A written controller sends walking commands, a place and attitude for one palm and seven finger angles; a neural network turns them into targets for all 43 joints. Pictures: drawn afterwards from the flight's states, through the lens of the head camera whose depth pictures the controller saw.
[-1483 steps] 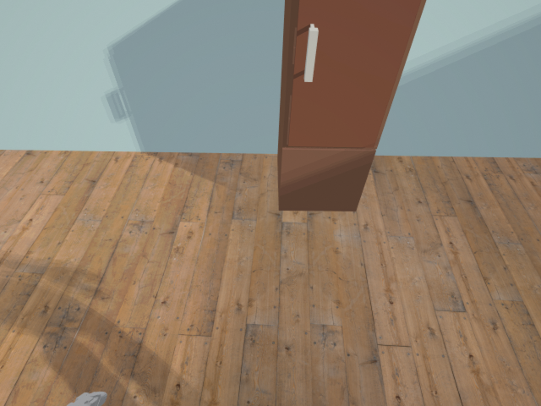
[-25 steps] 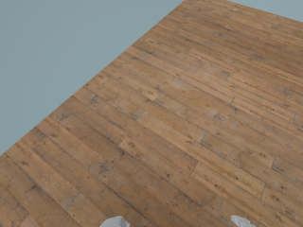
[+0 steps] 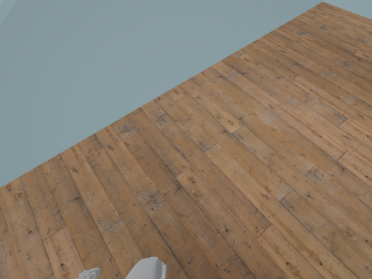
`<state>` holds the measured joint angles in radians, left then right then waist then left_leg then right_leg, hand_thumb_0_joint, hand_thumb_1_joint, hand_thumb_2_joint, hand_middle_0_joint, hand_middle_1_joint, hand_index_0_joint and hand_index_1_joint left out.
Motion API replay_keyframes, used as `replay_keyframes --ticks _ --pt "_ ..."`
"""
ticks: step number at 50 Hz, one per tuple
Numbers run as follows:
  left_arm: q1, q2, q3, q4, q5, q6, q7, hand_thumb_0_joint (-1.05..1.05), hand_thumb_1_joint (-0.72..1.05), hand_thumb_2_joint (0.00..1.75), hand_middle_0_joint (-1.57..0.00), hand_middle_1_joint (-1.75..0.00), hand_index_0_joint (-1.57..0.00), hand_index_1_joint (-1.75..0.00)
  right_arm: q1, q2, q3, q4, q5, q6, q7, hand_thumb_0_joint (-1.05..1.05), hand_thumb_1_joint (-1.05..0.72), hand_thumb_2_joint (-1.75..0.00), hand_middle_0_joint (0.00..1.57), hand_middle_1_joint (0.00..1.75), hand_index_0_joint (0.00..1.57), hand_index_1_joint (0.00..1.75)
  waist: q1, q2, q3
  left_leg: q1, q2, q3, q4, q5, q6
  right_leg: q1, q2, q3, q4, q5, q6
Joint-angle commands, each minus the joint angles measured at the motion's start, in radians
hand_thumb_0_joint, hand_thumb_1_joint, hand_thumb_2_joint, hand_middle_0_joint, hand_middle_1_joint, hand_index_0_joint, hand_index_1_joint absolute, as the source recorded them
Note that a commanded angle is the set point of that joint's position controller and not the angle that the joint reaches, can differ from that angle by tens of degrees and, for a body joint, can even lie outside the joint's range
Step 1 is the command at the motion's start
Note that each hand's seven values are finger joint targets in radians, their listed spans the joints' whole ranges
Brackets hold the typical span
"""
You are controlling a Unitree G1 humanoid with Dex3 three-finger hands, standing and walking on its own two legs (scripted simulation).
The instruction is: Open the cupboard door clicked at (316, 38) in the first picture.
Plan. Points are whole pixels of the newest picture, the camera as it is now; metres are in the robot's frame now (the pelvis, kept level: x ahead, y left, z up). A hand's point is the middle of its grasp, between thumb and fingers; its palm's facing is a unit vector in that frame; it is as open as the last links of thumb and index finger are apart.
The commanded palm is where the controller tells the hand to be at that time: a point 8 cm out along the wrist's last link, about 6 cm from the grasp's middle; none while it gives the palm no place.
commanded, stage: turn to face it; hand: left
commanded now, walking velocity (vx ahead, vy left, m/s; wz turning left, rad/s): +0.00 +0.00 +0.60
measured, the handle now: out of the picture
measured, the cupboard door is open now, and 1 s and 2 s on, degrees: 46 46 46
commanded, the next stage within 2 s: none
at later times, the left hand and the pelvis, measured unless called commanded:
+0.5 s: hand out of the picture +0.04 +0.20 -0.15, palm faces +0.32 -0.89 -0.32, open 7.4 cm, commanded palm none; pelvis +0.00 -0.04 -0.01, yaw +19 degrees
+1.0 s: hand out of the picture -0.05 +0.18 -0.16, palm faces +0.61 -0.74 -0.28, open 7.4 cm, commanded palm none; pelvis +0.01 -0.06 -0.01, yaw +38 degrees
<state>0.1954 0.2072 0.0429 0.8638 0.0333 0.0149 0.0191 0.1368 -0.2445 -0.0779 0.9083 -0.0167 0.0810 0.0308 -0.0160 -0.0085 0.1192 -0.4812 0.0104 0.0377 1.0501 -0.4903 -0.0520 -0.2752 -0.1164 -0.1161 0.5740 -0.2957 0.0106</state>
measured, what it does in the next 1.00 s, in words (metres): steps on the spot, turning left: left foot, then right foot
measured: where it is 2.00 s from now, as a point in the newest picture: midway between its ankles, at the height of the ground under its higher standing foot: outside the picture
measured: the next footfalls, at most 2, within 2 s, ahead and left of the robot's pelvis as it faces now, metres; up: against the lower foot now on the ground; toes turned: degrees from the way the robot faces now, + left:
left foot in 0.14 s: +0.04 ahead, +0.13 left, +0.00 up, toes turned +11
right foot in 0.44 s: +0.09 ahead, -0.14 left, +0.00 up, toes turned +14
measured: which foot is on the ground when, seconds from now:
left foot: up 0.00-0.12, down 0.14-0.44, up 0.46-0.74, down 0.76-1.00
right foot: down 0.00-0.14, up 0.16-0.42, down 0.44-0.74, up 0.76-1.00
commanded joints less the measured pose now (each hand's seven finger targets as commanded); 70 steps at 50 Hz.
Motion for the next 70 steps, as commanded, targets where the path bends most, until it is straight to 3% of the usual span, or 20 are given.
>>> replay_keyframes --ticks 1,5,7,8,19,20,22,27,35,37,38,49,51,52,55,64,65,66,67,70 --pt "0.075 0.222 0.063 -0.040 -0.002 -0.025 0.012 0.00 0.90 0.90 -0.20 -0.30 -0.20 -0.30 -0.066 -0.026 0.004 -0.101 0.010 -0.044 0.002 0.00 -0.90 -0.90 0.20 0.30 0.20 0.30 0.058 -0.184 -0.186 0.032 0.000 0.067 -0.262 0.012 -0.007 0.234 -0.236 0.096 -0.120 0.620 -0.120" --pt "0.047 0.220 0.071 -0.033 -0.018 -0.016 0.002 0.00 0.90 0.90 -0.20 -0.30 -0.20 -0.30 0.042 -0.082 -0.008 -0.079 0.006 -0.055 -0.002 0.00 -0.90 -0.90 0.20 0.30 0.20 0.30 -0.006 -0.115 -0.212 0.298 0.010 0.051 -0.610 0.292 0.026 0.103 -0.213 0.006 0.050 0.476 -0.026" --pt "-0.018 0.119 0.037 -0.105 -0.024 -0.003 -0.007 0.00 0.90 0.90 -0.20 -0.30 -0.20 -0.30 0.156 -0.263 -0.053 -0.066 -0.006 -0.058 -0.015 0.00 -0.90 -0.90 0.20 0.30 0.20 0.30 -0.075 0.325 -0.229 0.519 0.418 -0.443 -0.682 0.863 0.259 -0.323 -0.015 -0.021 0.431 -0.362 0.092" --pt "-0.074 0.142 0.040 -0.134 -0.016 0.005 -0.005 0.00 0.90 0.90 -0.20 -0.30 -0.20 -0.30 0.196 -0.281 -0.055 -0.053 -0.010 -0.055 -0.027 0.00 -0.90 -0.90 0.20 0.30 0.20 0.30 -0.093 0.177 -0.213 0.454 0.442 -0.453 -0.675 0.745 0.312 -0.342 -0.010 0.069 0.542 -0.340 0.080" --pt "0.043 0.120 0.049 -0.041 -0.024 0.007 -0.010 0.00 0.90 0.90 -0.20 -0.30 -0.20 -0.30 -0.022 -0.202 -0.045 -0.098 -0.010 -0.046 -0.038 0.00 -0.90 -0.90 0.20 0.30 0.20 0.30 0.037 0.167 -0.153 0.110 0.171 -0.323 -0.639 0.381 0.166 0.076 0.105 0.060 0.039 -0.051 0.047" --pt "0.103 0.150 0.059 -0.031 -0.021 -0.001 -0.005 0.00 0.90 0.90 -0.20 -0.30 -0.20 -0.30 -0.047 -0.180 -0.042 -0.110 -0.002 -0.044 -0.035 0.00 -0.90 -0.90 0.20 0.30 0.20 0.30 0.072 0.085 -0.157 0.022 0.116 -0.291 -0.560 0.278 0.124 0.191 0.067 0.093 -0.133 0.008 0.039" --pt "0.101 0.295 0.079 -0.052 -0.001 -0.010 0.008 0.00 0.90 0.90 -0.20 -0.30 -0.20 -0.30 -0.065 -0.100 -0.033 -0.153 0.004 -0.043 -0.019 0.00 -0.90 -0.90 0.20 0.30 0.20 0.30 0.092 -0.307 -0.124 -0.134 -0.060 -0.065 -0.072 -0.119 0.012 0.145 -0.378 0.515 -0.390 -0.079 -0.144" --pt "-0.039 0.170 0.047 -0.082 -0.004 -0.019 0.015 0.00 0.90 0.90 -0.20 -0.30 -0.20 -0.30 -0.020 -0.067 -0.023 -0.089 0.003 -0.023 0.001 0.00 -0.90 -0.90 0.20 0.30 0.20 0.30 0.001 -0.220 -0.114 -0.044 0.027 -0.032 0.066 0.022 -0.008 0.071 -0.208 0.150 -0.243 0.319 -0.124" --pt "0.055 0.230 0.072 -0.027 -0.016 -0.016 0.003 0.00 0.90 0.90 -0.20 -0.30 -0.20 -0.30 0.012 -0.071 -0.006 -0.081 0.008 -0.051 -0.002 0.00 -0.90 -0.90 0.20 0.30 0.20 0.30 0.012 -0.151 -0.199 0.255 -0.009 0.061 -0.579 0.237 0.016 0.143 -0.219 0.025 -0.005 0.474 -0.046" --pt "0.024 0.135 0.049 -0.082 -0.026 -0.004 -0.009 0.00 0.90 0.90 -0.20 -0.30 -0.20 -0.30 0.117 -0.237 -0.051 -0.072 -0.005 -0.060 -0.010 0.00 -0.90 -0.90 0.20 0.30 0.20 0.30 -0.053 0.291 -0.236 0.538 0.352 -0.401 -0.668 0.735 0.191 -0.280 -0.034 -0.057 0.344 -0.236 0.086" --pt "-0.057 0.137 0.041 -0.118 -0.017 0.005 -0.005 0.00 0.90 0.90 -0.20 -0.30 -0.20 -0.30 0.187 -0.282 -0.058 -0.050 -0.010 -0.052 -0.021 0.00 -0.90 -0.90 0.20 0.30 0.20 0.30 -0.093 0.250 -0.221 0.477 0.432 -0.463 -0.684 0.736 0.297 -0.329 -0.007 0.043 0.489 -0.366 0.074" --pt "0.085 0.126 0.054 -0.029 -0.023 0.003 -0.009 0.00 0.90 0.90 -0.20 -0.30 -0.20 -0.30 -0.050 -0.191 -0.043 -0.100 -0.006 -0.043 -0.037 0.00 -0.90 -0.90 0.20 0.30 0.20 0.30 0.052 0.146 -0.155 0.080 0.144 -0.309 -0.616 0.324 0.148 0.128 0.098 0.051 -0.027 -0.001 0.043" --pt "0.129 0.265 0.085 -0.034 0.001 -0.014 0.006 0.00 0.90 0.90 -0.20 -0.30 -0.20 -0.30 -0.044 -0.083 -0.029 -0.138 0.007 -0.042 -0.024 0.00 -0.90 -0.90 0.20 0.30 0.20 0.30 0.084 -0.288 -0.145 -0.170 -0.076 -0.081 -0.252 -0.026 0.021 0.264 -0.274 0.463 -0.339 -0.085 -0.089" --pt "0.096 0.284 0.076 -0.054 -0.004 -0.009 0.007 0.00 0.90 0.90 -0.20 -0.30 -0.20 -0.30 -0.069 -0.107 -0.032 -0.148 0.000 -0.042 -0.016 0.00 -0.90 -0.90 0.20 0.30 0.20 0.30 0.084 -0.240 -0.126 -0.101 -0.044 -0.082 -0.024 -0.115 0.020 0.120 -0.383 0.483 -0.370 -0.052 -0.169" --pt "-0.020 0.182 0.051 -0.075 -0.008 -0.017 0.013 0.00 0.90 0.90 -0.20 -0.30 -0.20 -0.30 -0.037 -0.090 -0.030 -0.099 -0.001 -0.027 -0.006 0.00 -0.90 -0.90 0.20 0.30 0.20 0.30 0.007 -0.232 -0.100 -0.093 0.018 -0.073 0.153 0.011 0.007 0.076 -0.231 0.229 -0.266 0.215 -0.141" --pt "0.064 0.232 0.072 -0.025 -0.015 -0.015 0.001 0.00 0.90 0.90 -0.20 -0.30 -0.20 -0.30 -0.012 -0.063 -0.002 -0.086 0.007 -0.049 0.000 0.00 -0.90 -0.90 0.20 0.30 0.20 0.30 0.017 -0.154 -0.182 0.236 -0.016 0.065 -0.548 0.222 0.018 0.144 -0.219 0.015 -0.014 0.471 -0.047" --pt "0.048 0.211 0.070 -0.040 -0.022 -0.009 -0.003 0.00 0.90 0.90 -0.20 -0.30 -0.20 -0.30 0.047 -0.125 -0.018 -0.075 0.003 -0.057 -0.003 0.00 -0.90 -0.90 0.20 0.30 0.20 0.30 -0.021 -0.026 -0.212 0.389 0.061 -0.033 -0.630 0.379 0.053 0.009 -0.187 -0.030 0.119 0.333 0.005" --pt "0.035 0.140 0.056 -0.081 -0.028 -0.004 -0.011 0.00 0.90 0.90 -0.20 -0.30 -0.20 -0.30 0.118 -0.239 -0.048 -0.070 -0.007 -0.063 -0.010 0.00 -0.90 -0.90 0.20 0.30 0.20 0.30 -0.058 0.281 -0.240 0.531 0.337 -0.409 -0.662 0.728 0.199 -0.263 -0.041 -0.071 0.352 -0.195 0.087" --pt "-0.051 0.134 0.037 -0.119 -0.017 0.005 -0.005 0.00 0.90 0.90 -0.20 -0.30 -0.20 -0.30 0.191 -0.282 -0.056 -0.049 -0.006 -0.055 -0.018 0.00 -0.90 -0.90 0.20 0.30 0.20 0.30 -0.092 0.248 -0.223 0.500 0.427 -0.470 -0.670 0.815 0.290 -0.329 -0.012 0.035 0.496 -0.373 0.078" --pt "-0.085 0.136 0.048 -0.079 -0.019 0.013 -0.003 0.00 0.90 0.90 -0.20 -0.30 -0.20 -0.30 0.091 -0.208 -0.036 -0.061 -0.010 -0.065 -0.048 0.00 -0.90 -0.90 0.20 0.30 0.20 0.30 -0.041 0.231 -0.168 0.354 0.284 -0.370 -0.684 0.691 0.244 -0.324 -0.006 0.133 0.588 -0.206 0.071"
